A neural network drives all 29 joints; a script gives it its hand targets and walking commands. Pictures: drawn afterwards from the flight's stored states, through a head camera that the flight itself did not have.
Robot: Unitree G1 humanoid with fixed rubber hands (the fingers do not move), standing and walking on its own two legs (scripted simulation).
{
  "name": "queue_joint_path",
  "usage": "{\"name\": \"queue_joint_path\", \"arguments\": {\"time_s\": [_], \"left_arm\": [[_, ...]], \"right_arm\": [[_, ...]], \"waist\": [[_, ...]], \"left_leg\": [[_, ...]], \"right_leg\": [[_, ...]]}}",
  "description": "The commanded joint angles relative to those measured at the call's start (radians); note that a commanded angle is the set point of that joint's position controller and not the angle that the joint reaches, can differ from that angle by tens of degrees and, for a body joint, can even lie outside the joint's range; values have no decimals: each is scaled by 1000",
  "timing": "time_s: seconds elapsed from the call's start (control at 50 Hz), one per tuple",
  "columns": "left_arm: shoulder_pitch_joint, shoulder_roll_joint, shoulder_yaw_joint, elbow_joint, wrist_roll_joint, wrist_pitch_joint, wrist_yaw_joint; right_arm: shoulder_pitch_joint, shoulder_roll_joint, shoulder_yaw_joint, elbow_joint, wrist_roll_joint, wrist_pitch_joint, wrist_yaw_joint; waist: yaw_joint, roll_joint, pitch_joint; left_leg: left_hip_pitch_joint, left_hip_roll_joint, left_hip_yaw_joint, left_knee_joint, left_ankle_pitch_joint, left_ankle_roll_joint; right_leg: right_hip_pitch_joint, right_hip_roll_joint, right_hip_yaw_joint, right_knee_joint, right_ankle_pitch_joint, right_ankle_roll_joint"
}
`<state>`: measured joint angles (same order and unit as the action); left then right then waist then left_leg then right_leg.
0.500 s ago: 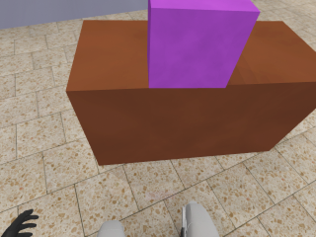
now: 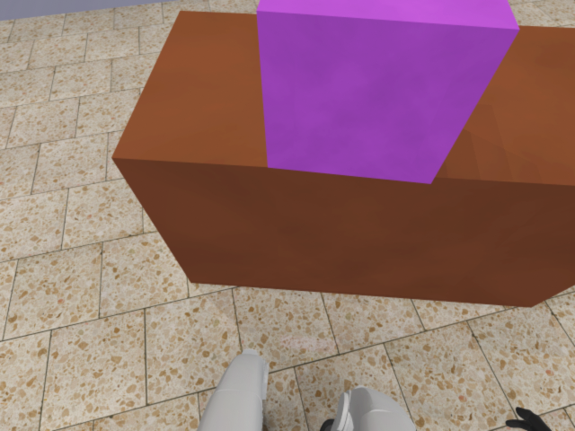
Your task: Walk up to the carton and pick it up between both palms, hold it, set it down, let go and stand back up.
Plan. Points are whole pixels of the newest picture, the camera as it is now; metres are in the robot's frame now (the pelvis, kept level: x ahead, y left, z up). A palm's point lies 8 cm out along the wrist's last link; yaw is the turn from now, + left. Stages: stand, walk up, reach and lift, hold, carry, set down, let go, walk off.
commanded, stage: walk up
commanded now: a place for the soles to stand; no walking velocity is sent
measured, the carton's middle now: (362, 73) +0.63 -0.07 +0.10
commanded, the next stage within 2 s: none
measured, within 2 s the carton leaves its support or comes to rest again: neither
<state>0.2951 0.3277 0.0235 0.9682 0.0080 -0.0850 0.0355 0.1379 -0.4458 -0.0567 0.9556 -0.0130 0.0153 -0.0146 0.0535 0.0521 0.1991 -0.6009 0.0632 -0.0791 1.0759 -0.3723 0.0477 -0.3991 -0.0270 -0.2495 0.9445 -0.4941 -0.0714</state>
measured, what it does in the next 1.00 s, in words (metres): steps on the spot: left foot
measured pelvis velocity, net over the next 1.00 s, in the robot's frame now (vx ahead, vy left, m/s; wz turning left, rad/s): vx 0.01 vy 0.05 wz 0.00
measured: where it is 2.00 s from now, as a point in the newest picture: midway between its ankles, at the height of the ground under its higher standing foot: (323, 395)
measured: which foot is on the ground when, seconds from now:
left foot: up 0.00-0.00, down 0.02-1.00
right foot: down 0.00-1.00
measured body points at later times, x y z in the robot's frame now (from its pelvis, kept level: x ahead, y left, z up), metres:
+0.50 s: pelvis +0.01 +0.05 +0.02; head +0.03 +0.06 +0.47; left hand +0.12 +0.38 -0.09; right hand +0.14 -0.24 -0.10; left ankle +0.07 +0.15 -0.68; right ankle +0.01 -0.09 -0.68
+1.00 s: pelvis +0.01 +0.05 +0.06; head +0.03 +0.06 +0.51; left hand +0.06 +0.35 -0.09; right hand +0.10 -0.24 -0.07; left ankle +0.07 +0.15 -0.68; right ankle +0.01 -0.09 -0.68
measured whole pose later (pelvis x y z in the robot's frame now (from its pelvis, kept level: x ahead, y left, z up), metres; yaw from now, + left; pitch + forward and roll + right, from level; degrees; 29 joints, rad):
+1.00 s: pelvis +0.01 +0.05 +0.06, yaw +0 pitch -3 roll -1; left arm 0.12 0.34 0.02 1.19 0.01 -0.01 -0.02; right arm 0.07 -0.32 0.00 1.15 -0.01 -0.02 0.01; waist 0.02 0.00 0.09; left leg -0.27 0.01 0.00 0.51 -0.19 0.02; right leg -0.16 -0.04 -0.07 0.47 -0.25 0.03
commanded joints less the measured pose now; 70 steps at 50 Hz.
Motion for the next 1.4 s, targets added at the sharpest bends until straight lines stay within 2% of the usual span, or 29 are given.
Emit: {"name": "queue_joint_path", "arguments": {"time_s": [0.0, 0.02, 0.04, 0.06, 0.08, 0.12, 0.16, 0.18, 0.2, 0.24, 0.28, 0.32, 0.42, 0.52, 0.8, 1.0, 1.02, 1.04, 1.06, 1.08, 1.14, 1.2, 1.24, 1.28, 1.3, 1.32, 1.34, 1.36, 1.38], "left_arm": [[-120, 353, 93, -92, 6, -9, 28], [-108, 338, 89, -92, 2, 0, 22], [-98, 301, 79, -98, -9, 4, 18], [-101, 276, 75, -83, -19, 13, 17], [-115, 295, 82, -58, -15, 24, 15], [-37, 309, 92, 7, -5, 26, 6], [-68, 338, 95, 1, 14, 16, -5], [-104, 350, 95, -8, 13, 16, -7], [-150, 344, 92, -19, 2, 18, -7], [-214, 295, 73, -26, -14, 28, -11], [-205, 274, 61, -12, -17, 43, -12], [-190, 282, 64, 10, -13, 50, -13], [-218, 283, 63, 33, -4, 51, -25], [-249, 278, 55, 50, 2, 54, -32], [-256, 251, 38, 124, -5, 43, -42], [-254, 233, 37, 157, -3, 42, -42], [-153, 327, 102, 60, 31, 63, -82], [-205, 300, 94, 65, 37, 75, -86], [-238, 283, 96, 41, 45, 88, -91], [-232, 299, 103, 35, 52, 97, -91], [-199, 298, 120, -2, 35, 91, -103], [-132, 289, 126, -19, 32, 86, -124], [-50, 291, 136, -16, 26, 87, -131], [150, 307, 158, 48, 22, 84, -119], [230, 353, 171, 72, 34, 78, -104], [196, 400, 165, 24, 42, 72, -87], [13, 421, 153, -42, 37, 73, -84], [-104, 432, 158, -84, 32, 76, -84], [-130, 464, 163, -86, 41, 73, -84]], "right_arm": [[19, -172, -46, -76, 25, -32, -13], [49, -195, -53, -69, 19, -43, -18], [78, -234, -64, -62, 13, -51, -27], [81, -258, -72, -63, 17, -54, -35], [46, -266, -73, -67, 19, -49, -39], [-64, -238, -56, -73, 21, -35, -37], [-133, -184, -28, -87, 28, -36, -29], [-125, -182, -28, -76, 27, -40, -30], [-86, -183, -28, -54, 23, -50, -30], [-39, -185, -31, -11, 12, -69, -29], [-72, -227, -36, -9, 7, -77, -27], [-110, -236, -31, -3, 7, -76, -28], [-161, -184, -5, 15, 1, -73, -23], [-173, -170, -1, 45, -10, -70, -7], [-152, -141, 7, 97, 0, -68, 5], [-150, -127, 11, 116, 8, -64, 5], [39, -246, -62, 113, 9, -73, -4], [131, -289, -77, 148, -7, -83, -9], [165, -319, -99, 152, -12, -88, -18], [133, -317, -102, 133, -12, -94, -29], [69, -288, -103, 87, -13, -113, -37], [-33, -270, -101, 33, -19, -116, -29], [-125, -265, -96, -1, -26, -111, -22], [-233, -214, -74, -36, -28, -97, -17], [-211, -138, -52, -42, -30, -90, -18], [-152, -58, -26, -48, -15, -84, -23], [-65, -110, -42, -22, -2, -75, -24], [46, -176, -56, 28, -1, -74, -15], [78, -214, -60, 47, 5, -78, -8]], "waist": [[-66, -163, -298], [-79, -121, -351], [-87, -39, -429], [-94, 8, -495], [-82, 7, -485], [-13, -55, -443], [1, -196, -390], [-18, -166, -363], [-49, -116, -360], [-79, -55, -357], [-61, 6, -330], [-36, 10, -277], [-22, -9, -229], [-26, 21, -180], [-44, 27, -251], [-51, -47, -213], [-114, -125, -275], [-134, -43, -217], [-154, 62, -177], [-138, -5, -151], [-110, -31, -143], [-49, 85, -141], [13, 146, -135], [137, 27, -148], [172, -196, -147], [164, -412, -92], [53, -311, -53], [-11, -264, -50], [-17, -321, -42]], "left_leg": [[198, -33, 74, -301, 96, 32], [309, -19, 39, -354, 262, 52], [462, 77, -105, -341, 468, 107], [488, 161, -326, -378, 458, 205], [425, 198, -408, -387, 341, 248], [239, 171, -351, -324, 144, 200], [101, -3, -26, -205, 127, 48], [93, -21, 30, -203, 101, 14], [147, 2, 14, -258, 170, 11], [322, 35, -59, -378, 341, 44], [319, 138, -294, -468, 363, 146], [236, 184, -393, -522, 281, 194], [144, 96, -223, -571, 66, 71], [145, 78, -193, -664, -182, 35], [343, 66, -98, -734, 10, -10], [402, 59, -58, -749, 115, -24], [554, 59, -99, -704, -219, 54], [638, 154, -256, -775, -407, 99], [654, 304, -466, -909, -530, 163], [614, 362, -536, -933, -499, 197], [558, 344, -459, -891, -297, 208], [406, 290, -279, -855, -282, 178], [250, 244, -173, -801, -243, 146], [-22, 115, 15, -572, -282, 65], [-183, -3, 128, -242, -299, 14], [-276, -169, 131, 58, -263, -34], [-205, -132, 57, 135, -173, -47], [-95, -80, 54, 121, -138, -48], [-57, -33, 73, 129, -167, -39]], "right_leg": [[123, -251, 336, -255, 741, 17], [89, -212, 272, -164, 726, 35], [-13, -169, 224, -33, 650, 70], [-55, -72, 231, 46, 458, 95], [-25, -59, 251, -11, 237, 85], [108, -68, 319, -197, 64, 65], [188, -204, 421, -386, 140, -25], [176, -263, 477, -374, 278, -101], [152, -281, 466, -324, 411, -129], [35, -189, 326, -231, 459, -35], [-4, -62, 250, -94, 294, 36], [40, -45, 261, -124, 160, 37], [131, -76, 299, -289, 180, 10], [120, -79, 319, -417, 11, 8], [217, -92, 293, -569, 171, 35], [211, -112, 302, -639, 251, 42], [103, -35, 282, -528, -68, 11], [-109, -18, 261, -368, -158, 28], [-248, -12, 250, -117, -74, 46], [-295, -33, 330, -10, -54, 54], [-256, -81, 379, 24, 5, 54], [-119, -101, 337, -83, 1, 53], [63, -107, 298, -191, 65, 37], [418, -48, 228, -370, 193, 13], [540, -55, 340, -468, 68, -2], [400, -213, 744, -726, -311, -40], [216, -328, 952, -891, -510, -74], [132, -342, 908, -900, -547, -95], [73, -351, 917, -884, -592, -170]]}}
